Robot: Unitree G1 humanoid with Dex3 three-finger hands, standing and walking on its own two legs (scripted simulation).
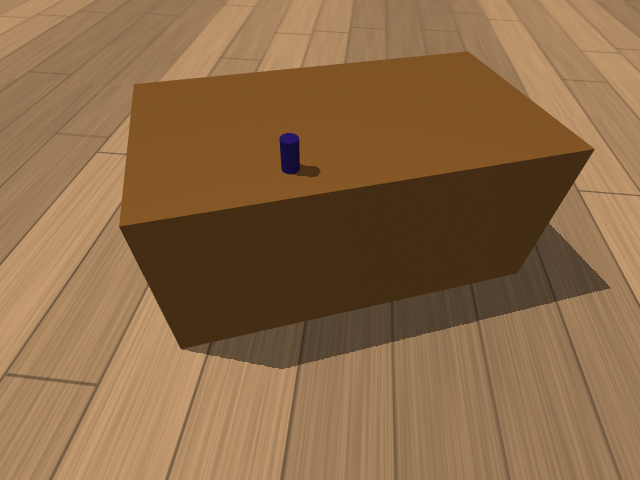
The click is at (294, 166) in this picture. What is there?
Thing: squat round
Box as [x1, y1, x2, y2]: [280, 133, 299, 173]
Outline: 285,133 280,136 281,168 286,173 294,173 299,169 298,137 293,133
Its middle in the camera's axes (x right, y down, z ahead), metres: -0.08 -0.23 +1.05
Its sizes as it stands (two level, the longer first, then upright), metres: 0.050 0.050 0.096
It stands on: a support 0.60 m high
